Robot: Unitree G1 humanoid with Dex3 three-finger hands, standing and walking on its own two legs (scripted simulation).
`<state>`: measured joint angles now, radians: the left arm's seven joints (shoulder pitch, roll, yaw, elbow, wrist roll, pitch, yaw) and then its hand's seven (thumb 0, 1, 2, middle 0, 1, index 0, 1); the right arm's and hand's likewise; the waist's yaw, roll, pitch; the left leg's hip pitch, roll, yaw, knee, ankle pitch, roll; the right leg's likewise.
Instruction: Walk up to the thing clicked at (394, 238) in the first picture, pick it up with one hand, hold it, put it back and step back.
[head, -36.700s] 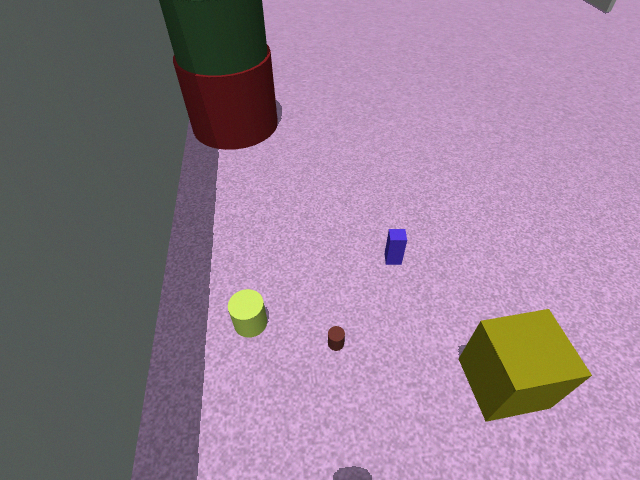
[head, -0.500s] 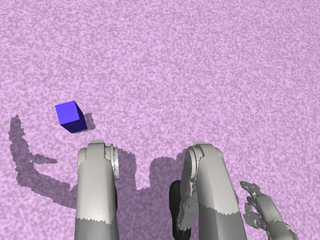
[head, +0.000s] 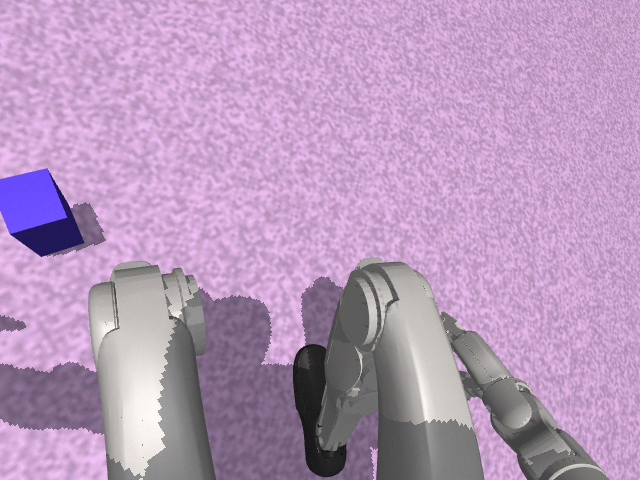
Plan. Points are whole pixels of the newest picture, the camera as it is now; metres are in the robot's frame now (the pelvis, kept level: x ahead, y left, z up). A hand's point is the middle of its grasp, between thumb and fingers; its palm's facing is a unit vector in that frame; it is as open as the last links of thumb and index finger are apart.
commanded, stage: approach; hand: left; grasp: from the side
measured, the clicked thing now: (43, 217) +0.40 +0.31 -0.24
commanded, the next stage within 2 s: close in in 0.02 s
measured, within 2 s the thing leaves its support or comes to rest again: neither
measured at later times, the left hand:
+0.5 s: hand out of the picture +0.36 +0.36 -0.20, palm faces +0.40 -0.92 +0.01, open 17.5 cm
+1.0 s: hand (29, 242) +0.36 +0.31 -0.21, palm faces +0.39 -0.92 +0.02, open 17.6 cm
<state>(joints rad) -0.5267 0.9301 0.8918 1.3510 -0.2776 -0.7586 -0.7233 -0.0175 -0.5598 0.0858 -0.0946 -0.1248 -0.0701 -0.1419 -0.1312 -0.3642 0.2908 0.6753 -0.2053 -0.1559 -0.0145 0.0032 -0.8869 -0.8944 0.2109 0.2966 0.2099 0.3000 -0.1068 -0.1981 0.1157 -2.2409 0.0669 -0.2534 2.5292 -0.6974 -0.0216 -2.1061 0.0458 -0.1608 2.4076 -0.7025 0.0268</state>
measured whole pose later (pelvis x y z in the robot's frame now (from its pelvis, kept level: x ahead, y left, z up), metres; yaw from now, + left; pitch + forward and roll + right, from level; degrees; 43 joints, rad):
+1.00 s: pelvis -0.01 +0.02 -0.04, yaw -5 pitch +8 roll -17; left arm -0.44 0.75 0.58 1.35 -0.18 -1.15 -0.10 -0.02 -0.60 0.07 -0.06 -0.11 -0.08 -0.09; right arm -0.18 -0.37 0.48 0.56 -0.36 -0.03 0.14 0.00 -0.90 -0.89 0.21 0.30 0.21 0.30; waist -0.17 -0.29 0.28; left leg -2.22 0.05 -0.40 2.71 -0.69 0.00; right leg -2.03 0.10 -0.26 2.47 -0.65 0.06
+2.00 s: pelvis -0.02 +0.02 -0.04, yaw -6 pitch +8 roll -18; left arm -0.53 0.82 0.55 1.43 -0.14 -1.16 0.03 -0.02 -0.12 0.57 -0.59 -0.76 -0.62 -0.75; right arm -0.20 -0.37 0.53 0.56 -0.38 -0.01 0.14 0.00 -0.85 -0.89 0.21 0.30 0.21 0.30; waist -0.20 -0.31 0.32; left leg -2.21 0.06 -0.43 2.70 -0.70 0.00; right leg -2.02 0.12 -0.28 2.44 -0.63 0.07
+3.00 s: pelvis -0.02 +0.02 -0.03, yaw -6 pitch +9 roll -18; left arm -0.44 0.75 0.56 1.23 -0.15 -1.07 0.02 -0.02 -0.43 0.92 -0.74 -1.10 -0.77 -1.08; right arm -0.17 -0.35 0.49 0.55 -0.36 0.01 0.14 0.00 -0.88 -0.89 0.21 0.30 0.21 0.30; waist -0.16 -0.30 0.30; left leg -2.20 0.06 -0.43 2.69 -0.71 -0.01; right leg -2.01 0.11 -0.28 2.43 -0.64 0.06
